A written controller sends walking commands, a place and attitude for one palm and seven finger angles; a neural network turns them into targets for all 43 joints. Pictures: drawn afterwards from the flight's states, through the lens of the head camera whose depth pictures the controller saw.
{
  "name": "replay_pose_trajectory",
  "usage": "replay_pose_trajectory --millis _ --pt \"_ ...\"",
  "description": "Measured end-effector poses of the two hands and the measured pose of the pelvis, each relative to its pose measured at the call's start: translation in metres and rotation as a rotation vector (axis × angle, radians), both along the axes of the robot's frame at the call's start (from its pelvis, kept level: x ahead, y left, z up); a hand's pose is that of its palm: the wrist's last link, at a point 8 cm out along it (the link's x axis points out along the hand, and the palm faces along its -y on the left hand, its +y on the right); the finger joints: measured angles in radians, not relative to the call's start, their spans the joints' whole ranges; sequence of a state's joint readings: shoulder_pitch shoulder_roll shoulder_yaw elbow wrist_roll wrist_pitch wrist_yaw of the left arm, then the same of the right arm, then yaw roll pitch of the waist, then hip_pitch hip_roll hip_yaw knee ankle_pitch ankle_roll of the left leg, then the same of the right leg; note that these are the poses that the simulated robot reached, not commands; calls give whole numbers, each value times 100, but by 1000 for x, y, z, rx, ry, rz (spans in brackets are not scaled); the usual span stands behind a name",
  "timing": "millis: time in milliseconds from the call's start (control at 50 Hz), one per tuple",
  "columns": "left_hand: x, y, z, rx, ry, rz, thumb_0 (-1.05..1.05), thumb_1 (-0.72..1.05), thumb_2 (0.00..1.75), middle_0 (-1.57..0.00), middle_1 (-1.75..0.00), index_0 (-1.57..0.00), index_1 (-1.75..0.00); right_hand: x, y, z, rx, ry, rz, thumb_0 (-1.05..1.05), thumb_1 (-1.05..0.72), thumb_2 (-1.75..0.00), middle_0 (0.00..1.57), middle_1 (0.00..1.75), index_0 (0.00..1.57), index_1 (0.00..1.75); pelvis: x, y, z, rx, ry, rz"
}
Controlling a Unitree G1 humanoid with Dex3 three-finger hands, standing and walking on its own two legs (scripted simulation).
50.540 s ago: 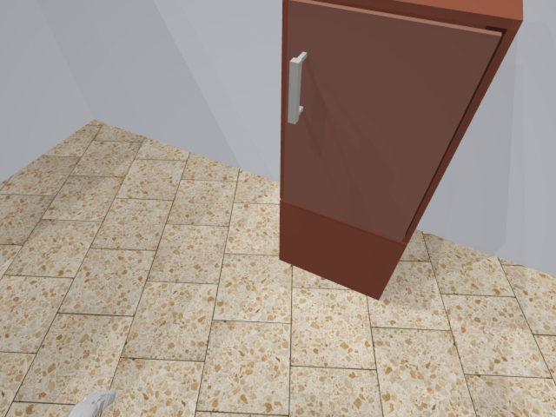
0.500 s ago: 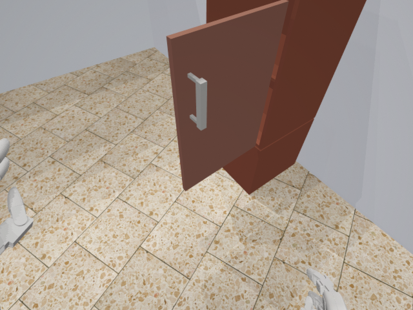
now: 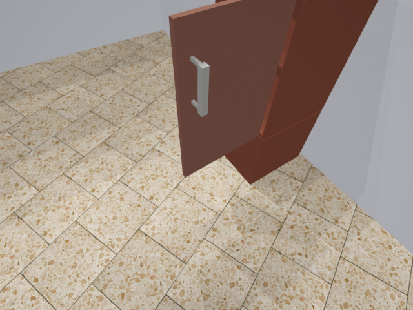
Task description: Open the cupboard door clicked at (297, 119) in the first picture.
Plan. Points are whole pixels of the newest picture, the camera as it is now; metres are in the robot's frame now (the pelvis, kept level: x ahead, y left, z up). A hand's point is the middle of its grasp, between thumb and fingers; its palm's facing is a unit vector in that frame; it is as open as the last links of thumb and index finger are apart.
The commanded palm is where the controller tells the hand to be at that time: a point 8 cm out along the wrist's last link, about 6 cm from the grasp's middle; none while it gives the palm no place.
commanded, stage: let the arm hang, fingers relaxed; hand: left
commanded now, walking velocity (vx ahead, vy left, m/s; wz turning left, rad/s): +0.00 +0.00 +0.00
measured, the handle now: (198, 87) +0.61 +0.06 +0.07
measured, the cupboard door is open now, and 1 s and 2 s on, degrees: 92 92 92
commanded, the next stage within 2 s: look to check the result in 0.64 s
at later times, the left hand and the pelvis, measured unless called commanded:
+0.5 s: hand out of the picture +0.08 +0.20 -0.16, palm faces +0.02 -0.97 -0.25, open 7.4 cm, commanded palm none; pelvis +0.02 +0.00 +0.01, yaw -1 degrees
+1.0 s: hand out of the picture +0.09 +0.21 -0.15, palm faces +0.03 -0.96 -0.29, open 7.4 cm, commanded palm none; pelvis +0.04 -0.01 +0.01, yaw +0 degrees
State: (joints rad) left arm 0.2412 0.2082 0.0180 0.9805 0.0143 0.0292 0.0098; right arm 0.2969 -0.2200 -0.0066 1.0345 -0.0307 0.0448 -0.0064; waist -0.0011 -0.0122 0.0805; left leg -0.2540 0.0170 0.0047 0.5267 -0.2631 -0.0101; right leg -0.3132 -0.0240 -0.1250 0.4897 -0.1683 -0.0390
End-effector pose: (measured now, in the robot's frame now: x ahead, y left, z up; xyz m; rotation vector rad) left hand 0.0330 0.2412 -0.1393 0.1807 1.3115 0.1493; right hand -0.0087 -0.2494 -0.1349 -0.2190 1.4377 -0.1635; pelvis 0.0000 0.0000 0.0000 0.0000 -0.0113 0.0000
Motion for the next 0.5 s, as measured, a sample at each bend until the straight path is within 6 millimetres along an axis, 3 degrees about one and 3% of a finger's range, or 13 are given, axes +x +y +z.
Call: replay_pose_trajectory --millis 120,240,500 --pt "-12 18 13 66 48 23 0 93 90 -21 -30 -20 -30 -4 12 -10 53 2 -27 1 -90 -89 20 30 20 30 4 0 3 0 -7 -3" --pt "-1 27 21 99 32 29 1 91 90 -20 -30 -20 -30 5 22 -14 82 -16 -27 1 -90 -89 20 30 20 30 8 2 5 3 -10 -7" --pt "37 7 16 36 -20 8 1 90 90 -20 -30 -20 -30 34 22 -8 64 -48 -17 1 -90 -89 20 30 20 30 23 4 8 8 -9 -11"
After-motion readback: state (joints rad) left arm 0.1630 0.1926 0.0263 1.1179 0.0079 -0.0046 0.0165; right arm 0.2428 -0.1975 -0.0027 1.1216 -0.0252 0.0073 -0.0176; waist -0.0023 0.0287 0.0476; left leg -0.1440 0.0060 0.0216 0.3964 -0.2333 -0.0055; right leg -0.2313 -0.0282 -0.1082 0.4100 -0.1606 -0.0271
